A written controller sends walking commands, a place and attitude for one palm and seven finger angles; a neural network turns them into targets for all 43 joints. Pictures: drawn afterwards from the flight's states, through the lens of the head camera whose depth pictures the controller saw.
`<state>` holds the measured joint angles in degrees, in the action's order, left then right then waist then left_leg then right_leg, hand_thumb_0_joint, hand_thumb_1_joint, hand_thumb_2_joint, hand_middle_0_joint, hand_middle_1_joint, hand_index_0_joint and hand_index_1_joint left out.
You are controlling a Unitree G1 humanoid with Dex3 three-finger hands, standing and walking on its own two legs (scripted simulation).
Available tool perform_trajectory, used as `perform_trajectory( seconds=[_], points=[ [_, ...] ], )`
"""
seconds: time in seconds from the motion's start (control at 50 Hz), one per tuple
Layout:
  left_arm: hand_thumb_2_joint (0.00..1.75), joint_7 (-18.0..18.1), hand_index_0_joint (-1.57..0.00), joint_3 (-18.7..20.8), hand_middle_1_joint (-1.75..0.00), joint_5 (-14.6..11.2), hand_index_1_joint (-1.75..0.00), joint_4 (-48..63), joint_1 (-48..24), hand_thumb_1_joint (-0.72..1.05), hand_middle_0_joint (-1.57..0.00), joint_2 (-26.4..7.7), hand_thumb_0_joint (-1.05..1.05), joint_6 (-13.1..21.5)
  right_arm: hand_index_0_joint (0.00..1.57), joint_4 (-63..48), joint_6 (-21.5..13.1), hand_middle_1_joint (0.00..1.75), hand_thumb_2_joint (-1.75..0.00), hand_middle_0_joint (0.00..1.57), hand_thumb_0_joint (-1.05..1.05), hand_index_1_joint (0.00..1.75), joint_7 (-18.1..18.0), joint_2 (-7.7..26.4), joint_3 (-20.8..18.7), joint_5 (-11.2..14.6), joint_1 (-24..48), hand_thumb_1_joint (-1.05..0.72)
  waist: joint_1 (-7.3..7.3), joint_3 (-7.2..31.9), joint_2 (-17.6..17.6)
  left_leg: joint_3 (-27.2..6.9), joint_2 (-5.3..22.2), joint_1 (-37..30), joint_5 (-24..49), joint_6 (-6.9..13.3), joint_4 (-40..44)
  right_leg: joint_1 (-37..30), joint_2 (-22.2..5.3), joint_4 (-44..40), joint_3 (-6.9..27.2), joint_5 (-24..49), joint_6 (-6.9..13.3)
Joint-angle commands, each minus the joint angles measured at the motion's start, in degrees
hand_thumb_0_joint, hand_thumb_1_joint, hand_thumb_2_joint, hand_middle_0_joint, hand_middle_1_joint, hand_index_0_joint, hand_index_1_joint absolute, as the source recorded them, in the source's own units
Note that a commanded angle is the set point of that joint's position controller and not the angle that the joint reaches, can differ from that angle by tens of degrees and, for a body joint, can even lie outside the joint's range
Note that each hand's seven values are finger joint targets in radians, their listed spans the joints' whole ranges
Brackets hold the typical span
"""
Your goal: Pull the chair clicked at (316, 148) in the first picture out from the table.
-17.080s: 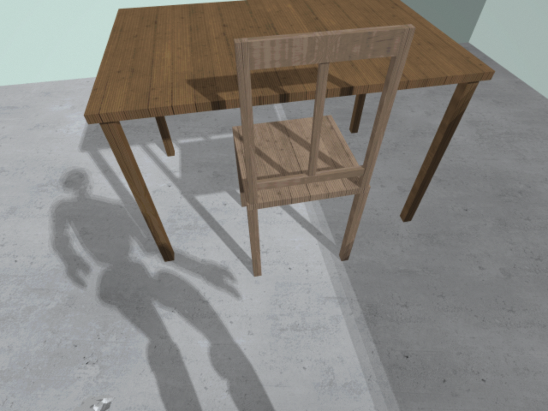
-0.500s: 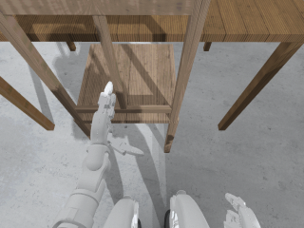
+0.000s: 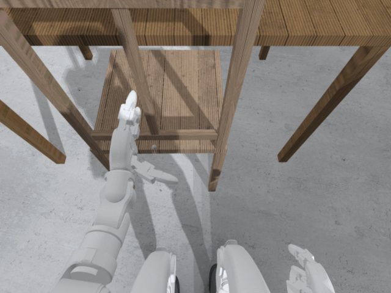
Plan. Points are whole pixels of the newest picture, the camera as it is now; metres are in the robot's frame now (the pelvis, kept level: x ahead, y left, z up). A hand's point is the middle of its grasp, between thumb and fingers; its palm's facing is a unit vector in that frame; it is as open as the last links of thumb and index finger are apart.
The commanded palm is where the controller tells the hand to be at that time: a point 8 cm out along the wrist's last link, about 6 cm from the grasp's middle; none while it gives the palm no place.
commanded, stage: push the fingers through the gap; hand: left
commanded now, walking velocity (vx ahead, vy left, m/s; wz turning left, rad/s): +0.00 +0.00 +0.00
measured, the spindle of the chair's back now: (142, 88) +0.51 +0.10 +0.06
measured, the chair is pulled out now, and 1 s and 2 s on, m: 0.00 0.00 0.00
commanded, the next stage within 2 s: hook a spindle and tug to test in 1.32 s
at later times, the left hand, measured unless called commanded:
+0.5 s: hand (154, 126) +0.44 +0.08 +0.02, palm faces -0.03 -1.00 -0.04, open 17.0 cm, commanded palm +0.42 +0.14 +0.02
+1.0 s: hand (157, 108) +0.49 +0.08 +0.02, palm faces +0.00 -1.00 -0.04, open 17.0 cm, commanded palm +0.46 +0.13 +0.02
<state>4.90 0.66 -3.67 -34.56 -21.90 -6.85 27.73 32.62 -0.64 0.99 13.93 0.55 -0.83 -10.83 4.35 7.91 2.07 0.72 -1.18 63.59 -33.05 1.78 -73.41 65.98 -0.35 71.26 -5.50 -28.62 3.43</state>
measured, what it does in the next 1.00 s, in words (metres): stands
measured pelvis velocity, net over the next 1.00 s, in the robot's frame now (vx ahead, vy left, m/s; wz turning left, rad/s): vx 0.00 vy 0.01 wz -0.03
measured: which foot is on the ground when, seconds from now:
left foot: down 0.00-1.00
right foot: down 0.00-1.00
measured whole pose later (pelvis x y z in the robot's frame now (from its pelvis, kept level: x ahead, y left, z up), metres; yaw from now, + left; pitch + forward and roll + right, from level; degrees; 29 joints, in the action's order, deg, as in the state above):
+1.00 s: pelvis +0.00 +0.01 +0.00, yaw -2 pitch +27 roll -1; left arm 7.1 11.4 -0.1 -59.2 -44.8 -10.8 32.5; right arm 36.3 2.1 3.0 13.8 0.4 -3.0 -16.6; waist 8.7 8.6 2.5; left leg 2.1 -0.6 68.0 -33.1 2.9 -74.0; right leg 70.6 0.4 71.0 -4.2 -27.6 2.3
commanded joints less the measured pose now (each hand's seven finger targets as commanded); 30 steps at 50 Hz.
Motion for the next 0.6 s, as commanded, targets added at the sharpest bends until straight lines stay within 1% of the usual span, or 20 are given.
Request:
perform_trajectory(
  seconds=[0.0, 0.02, 0.04, 0.08, 0.12, 0.14, 0.18, 0.2, 0.22, 0.26, 0.28, 0.3, 0.34, 0.36, 0.42, 0.48, 0.5, 0.52, 0.56, 0.58],
  points=[
    [0.30, -0.4, -0.06, 2.1, -0.08, -1.1, -0.08, 11.5, -14.7, -0.50, -0.06, -3.8, 0.00, 3.7, 0.20, -5.9, -2.1, 0.30, -0.90, 0.20, 0.00, 0.30, -0.2, 7.5, -3.3, 0.3, -4.6, -0.90, 0.99, 29.1, -2.8, -2.6, 0.0, -9.8, 18.0, -0.1, 9.2, -24.6, -0.5, -9.8, 6.4, 18.3, -1.9],
    [0.30, -0.4, -0.06, 2.8, -0.08, -1.1, -0.08, 11.1, -14.4, -0.50, -0.06, -4.1, 0.00, 3.7, 0.20, -5.6, -2.1, 0.30, -0.90, 0.20, 0.00, 0.30, -0.1, 7.4, -3.3, 0.2, -4.9, -0.90, 0.71, 29.2, -2.4, -2.4, 0.1, -9.8, 18.1, -0.2, 9.2, -24.4, -0.5, -9.8, 6.4, 18.4, -2.0],
    [0.30, -0.7, -0.06, 1.9, -0.08, -1.2, -0.08, 11.2, -15.8, -0.50, -0.06, -3.5, 0.00, 3.8, 0.20, -5.2, -2.0, 0.30, -0.90, 0.20, 0.00, 0.30, -0.1, 7.4, -3.3, 0.3, -5.2, -0.90, 1.48, 28.7, -3.5, -2.4, 0.1, -9.4, 17.8, -0.1, 9.1, -24.5, -0.6, -10.0, 6.6, 18.6, -2.1],
    [0.30, -0.9, -0.06, 2.4, -0.08, -1.2, -0.08, 8.8, -16.9, -0.50, -0.06, -3.8, 0.00, 3.9, 0.20, -4.7, -2.1, 0.30, -0.90, 0.20, 0.00, 0.30, -0.2, 7.6, -3.3, 0.4, -5.7, -0.90, 2.22, 25.9, -5.3, -2.3, 0.2, -7.6, 15.8, -0.1, 9.1, -23.7, -0.5, -10.8, 6.7, 16.7, -2.3],
    [0.30, -0.8, -0.06, 3.3, -0.08, -1.0, -0.08, 7.3, -20.2, -0.50, -0.06, -4.5, 0.00, 4.4, 0.20, -4.0, -2.2, 0.30, -0.90, 0.20, 0.00, 0.30, -0.2, 7.7, -3.3, 0.2, -6.2, -0.90, 2.69, 24.6, -5.1, -2.2, 0.1, -6.7, 14.8, 0.1, 9.0, -22.8, -0.5, -11.0, 6.8, 15.2, -2.3],
    [0.30, -0.7, -0.06, 4.4, -0.08, -0.9, -0.08, 6.9, -19.5, -0.50, -0.06, -5.5, 0.00, 4.8, 0.20, -3.9, -2.2, 0.30, -0.90, 0.20, 0.00, 0.30, -0.2, 7.8, -3.4, 0.2, -6.4, -0.90, 2.08, 24.9, -4.0, -2.2, 0.1, -7.2, 14.9, -0.1, 9.1, -22.5, -0.4, -10.8, 6.9, 15.1, -2.2],
    [0.30, -0.6, -0.06, 4.0, -0.08, -0.8, -0.08, 6.3, -20.7, -0.50, -0.06, -4.8, 0.00, 5.4, 0.20, -3.8, -2.2, 0.30, -0.90, 0.20, 0.00, 0.30, -0.1, 7.7, -3.4, 0.0, -6.7, -0.90, 1.99, 25.4, -2.7, -2.2, 0.0, -8.1, 15.6, -0.1, 9.3, -21.9, -0.4, -10.5, 6.6, 15.4, -2.0],
    [0.30, -0.4, -0.06, 4.2, -0.08, -0.3, -0.08, 6.2, -22.2, -0.50, -0.06, -5.4, 0.00, 5.8, 0.20, -3.8, -2.2, 0.30, -0.90, 0.20, 0.00, 0.30, 0.0, 7.9, -3.4, 0.0, -6.8, -0.90, 2.01, 25.9, -0.8, -2.6, 0.1, -8.8, 16.4, -0.2, 9.4, -20.9, -0.3, -9.7, 6.0, 15.6, -1.8],
    [0.30, -0.2, -0.06, 3.1, -0.08, -0.1, -0.08, 6.0, -23.5, -0.50, -0.06, -4.0, 0.00, 6.0, 0.20, -3.5, -2.2, 0.30, -0.90, 0.20, 0.00, 0.30, 0.1, 7.6, -3.4, -0.2, -7.2, -0.90, 2.48, 26.5, -0.5, -2.8, 0.2, -10.0, 17.0, -0.3, 9.3, -19.9, -0.2, -9.5, 5.7, 15.8, -1.9],
    [0.30, 0.3, -0.06, 3.5, -0.08, 0.0, -0.08, 4.4, -25.2, -0.50, -0.06, -4.0, 0.00, 6.2, 0.20, -2.8, -2.0, 0.30, -0.90, 0.20, 0.00, 0.30, 0.3, 7.8, -3.7, -0.4, -7.8, -0.90, 3.20, 26.7, -1.1, -2.9, 0.4, -10.6, 18.1, -0.2, 8.8, -19.1, -0.1, -9.4, 5.7, 16.6, -2.0],
    [0.30, 0.5, -0.06, 4.4, -0.08, 0.2, -0.08, 3.7, -25.0, -0.50, -0.06, -4.9, 0.00, 6.2, 0.20, -2.8, -1.9, 0.30, -0.90, 0.20, 0.00, 0.30, 0.3, 7.9, -3.7, -0.4, -8.2, -0.90, 3.03, 26.8, -1.6, -2.8, 0.4, -10.3, 18.0, -0.3, 8.9, -19.7, -0.1, -9.5, 5.8, 16.6, -2.0],
    [0.30, 0.8, -0.06, 5.3, -0.08, 0.5, -0.08, 3.8, -25.9, -0.50, -0.06, -6.2, 0.00, 6.4, 0.20, -3.0, -1.8, 0.30, -0.90, 0.20, 0.00, 0.30, 0.3, 8.2, -3.7, -0.5, -8.4, -0.90, 2.73, 27.6, 0.0, -3.0, 0.4, -10.7, 18.8, -0.4, 9.1, -19.4, 0.0, -8.9, 5.5, 17.1, -1.8],
    [0.30, 1.0, -0.06, 5.4, -0.08, 0.5, -0.08, 2.4, -26.4, -0.50, -0.06, -5.6, 0.00, 6.4, 0.20, -2.6, -1.5, 0.30, -0.90, 0.20, 0.00, 0.30, 0.6, 8.0, -3.8, -0.6, -8.6, -0.90, 2.89, 28.6, -0.9, -2.8, 0.4, -11.0, 19.4, -0.4, 9.0, -20.1, -0.1, -9.0, 5.6, 17.9, -2.0],
    [0.30, 1.1, -0.06, 6.4, -0.08, 0.6, -0.08, 1.9, -26.6, -0.50, -0.06, -6.6, 0.00, 6.5, 0.20, -2.6, -1.4, 0.30, -0.90, 0.20, 0.00, 0.30, 0.6, 8.1, -3.8, -0.6, -8.8, -0.90, 2.83, 28.7, -1.2, -2.9, 0.5, -10.7, 19.2, -0.5, 9.1, -20.4, 0.0, -9.0, 5.7, 17.9, -2.0],
    [0.30, 1.5, -0.06, 6.5, -0.08, 1.0, -0.08, 0.5, -28.7, -0.50, -0.06, -6.4, 0.00, 6.4, 0.20, -2.4, -1.0, 0.30, -0.90, 0.20, 0.00, 0.30, 0.7, 8.1, -3.7, -0.7, -9.3, -0.90, 3.27, 28.6, -0.7, -3.1, 0.6, -11.2, 20.2, -0.5, 9.3, -19.5, 0.2, -8.6, 5.3, 18.5, -2.0],
    [0.30, 1.7, -0.06, 6.2, -0.08, 1.1, -0.08, 0.4, -29.3, -0.50, -0.06, -5.7, 0.00, 6.7, 0.20, -2.4, -0.7, 0.30, -0.90, 0.20, 0.00, 0.30, 1.0, 8.1, -3.9, -0.9, -9.7, -0.90, 3.19, 29.9, -0.9, -3.4, 0.8, -12.4, 21.3, -0.7, 9.4, -19.6, 0.2, -8.5, 5.1, 19.2, -2.0],
    [0.30, 1.6, -0.06, 6.0, -0.08, 1.1, -0.08, -0.8, -29.3, -0.50, -0.06, -5.2, 0.00, 6.5, 0.20, -2.4, -0.7, 0.30, -0.90, 0.20, 0.00, 0.30, 1.1, 8.2, -3.9, -0.9, -10.0, -0.90, 3.37, 29.6, 0.2, -3.4, 0.8, -12.7, 22.1, -0.7, 9.3, -18.7, 0.4, -8.3, 4.9, 19.5, -1.9],
    [0.30, 1.8, -0.06, 6.9, -0.08, 1.0, -0.08, -1.7, -30.7, -0.50, -0.06, -6.0, 0.00, 6.5, 0.20, -1.9, -0.5, 0.30, -0.90, 0.20, 0.00, 0.30, 1.1, 8.3, -3.8, -1.0, -10.2, -0.90, 3.83, 29.0, -1.5, -3.6, 1.0, -12.1, 21.4, -0.7, 9.1, -18.4, 0.4, -8.4, 4.9, 19.0, -2.0],
    [0.30, 1.8, -0.06, 6.2, -0.08, 1.4, -0.08, -2.2, -32.1, -0.50, -0.06, -5.5, 0.00, 6.9, 0.20, -1.7, -0.3, 0.30, -0.90, 0.20, 0.00, 0.30, 1.1, 8.3, -4.0, -1.0, -10.5, -0.90, 4.23, 28.4, -1.5, -3.8, 1.1, -12.2, 20.7, -0.7, 9.3, -17.6, 0.4, -8.5, 4.9, 18.1, -2.1],
    [0.30, 1.7, -0.06, 5.1, -0.08, 1.5, -0.08, -2.5, -33.1, -0.50, -0.06, -4.3, 0.00, 7.1, 0.20, -1.6, -0.3, 0.30, -0.90, 0.20, 0.00, 0.30, 1.3, 8.2, -3.9, -1.1, -10.4, -0.90, 4.51, 28.4, -0.4, -3.7, 1.0, -12.5, 20.3, -0.7, 9.2, -17.0, 0.4, -8.7, 4.9, 17.6, -2.1]
  ],
)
